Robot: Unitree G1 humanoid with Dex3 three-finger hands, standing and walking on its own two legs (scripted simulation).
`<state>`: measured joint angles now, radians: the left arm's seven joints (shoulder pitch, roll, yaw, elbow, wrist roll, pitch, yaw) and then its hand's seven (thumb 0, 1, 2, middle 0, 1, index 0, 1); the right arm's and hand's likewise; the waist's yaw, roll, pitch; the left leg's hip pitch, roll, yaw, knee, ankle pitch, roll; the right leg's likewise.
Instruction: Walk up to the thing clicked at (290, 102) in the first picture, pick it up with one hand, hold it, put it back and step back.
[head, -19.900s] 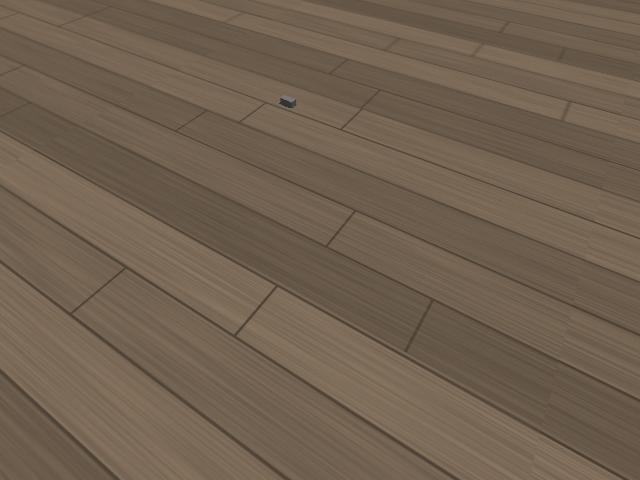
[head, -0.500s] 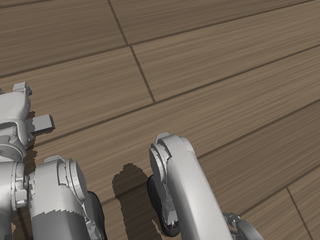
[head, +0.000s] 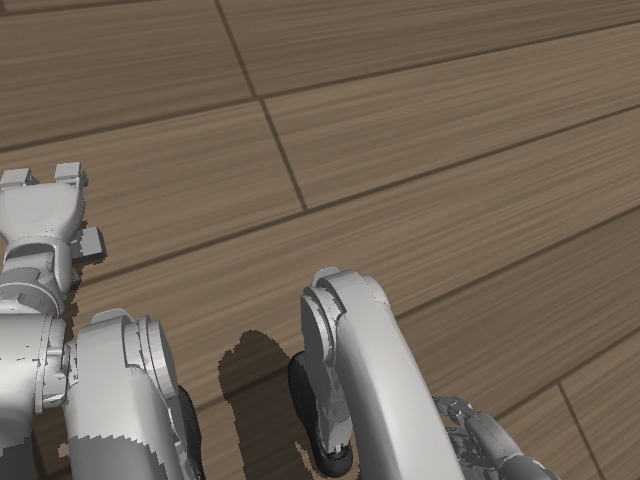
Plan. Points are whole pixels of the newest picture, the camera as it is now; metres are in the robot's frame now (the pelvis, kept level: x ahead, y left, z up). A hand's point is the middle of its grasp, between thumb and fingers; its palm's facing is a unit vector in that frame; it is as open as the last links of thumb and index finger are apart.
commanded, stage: rest palm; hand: left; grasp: from above
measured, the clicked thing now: (72, 248) +0.45 +0.26 -0.30
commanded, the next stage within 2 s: close in 1.82 s
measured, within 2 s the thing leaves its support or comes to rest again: neither
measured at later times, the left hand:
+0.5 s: hand (62, 254) +0.43 +0.26 -0.25, palm faces -0.43 -0.08 -0.90, open 14.2 cm
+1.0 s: hand (60, 255) +0.43 +0.27 -0.26, palm faces -0.47 -0.10 -0.88, open 14.3 cm
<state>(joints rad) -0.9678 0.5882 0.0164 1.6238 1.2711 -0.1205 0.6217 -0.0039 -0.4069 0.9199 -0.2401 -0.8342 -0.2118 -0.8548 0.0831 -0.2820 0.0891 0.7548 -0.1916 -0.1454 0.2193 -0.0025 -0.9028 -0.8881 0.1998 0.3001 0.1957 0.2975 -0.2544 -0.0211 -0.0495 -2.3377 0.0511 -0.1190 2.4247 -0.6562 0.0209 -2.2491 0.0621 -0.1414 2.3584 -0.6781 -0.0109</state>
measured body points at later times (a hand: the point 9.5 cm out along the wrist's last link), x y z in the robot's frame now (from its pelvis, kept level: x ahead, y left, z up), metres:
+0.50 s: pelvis +0.01 +0.00 -0.02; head +0.27 +0.10 +0.34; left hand +0.45 +0.26 -0.20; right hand +0.05 -0.25 -0.11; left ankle +0.08 +0.13 -0.29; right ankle +0.10 -0.10 -0.29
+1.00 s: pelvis +0.01 +0.01 -0.02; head +0.27 +0.11 +0.33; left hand +0.45 +0.27 -0.21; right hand +0.05 -0.24 -0.09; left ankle +0.08 +0.13 -0.29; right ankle +0.10 -0.10 -0.29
